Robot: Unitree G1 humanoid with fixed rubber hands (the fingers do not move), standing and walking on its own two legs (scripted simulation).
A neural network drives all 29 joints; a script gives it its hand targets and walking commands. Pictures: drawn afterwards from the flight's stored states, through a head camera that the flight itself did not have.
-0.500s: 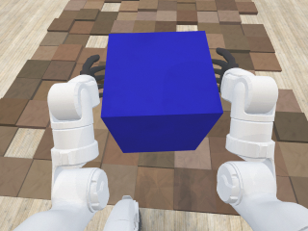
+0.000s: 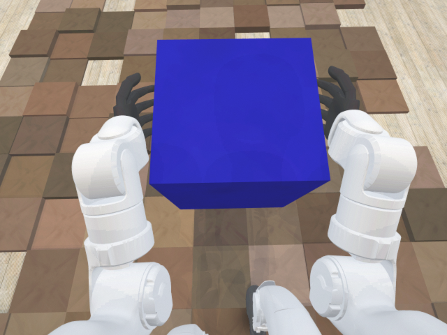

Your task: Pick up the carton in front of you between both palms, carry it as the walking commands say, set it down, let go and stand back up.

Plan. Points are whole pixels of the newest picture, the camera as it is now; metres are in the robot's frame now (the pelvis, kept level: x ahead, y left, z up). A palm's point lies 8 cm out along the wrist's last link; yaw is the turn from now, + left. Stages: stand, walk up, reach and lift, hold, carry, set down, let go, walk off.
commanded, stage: carry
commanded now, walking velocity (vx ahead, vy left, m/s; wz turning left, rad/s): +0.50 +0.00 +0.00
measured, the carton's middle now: (232, 140) +0.40 -0.02 +0.06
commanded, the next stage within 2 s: none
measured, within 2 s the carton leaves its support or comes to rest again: neither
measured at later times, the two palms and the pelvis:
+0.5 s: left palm (118, 7) +0.66 +0.17 +0.14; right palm (278, 0) +0.65 -0.12 +0.14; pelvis +0.35 +0.02 +0.03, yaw +2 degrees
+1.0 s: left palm out of the picture +0.92 +0.15 +0.10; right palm out of the picture +0.95 -0.15 +0.10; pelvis +0.68 -0.03 +0.04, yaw +3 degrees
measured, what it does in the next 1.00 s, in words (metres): walks ahead: left foot, then right foot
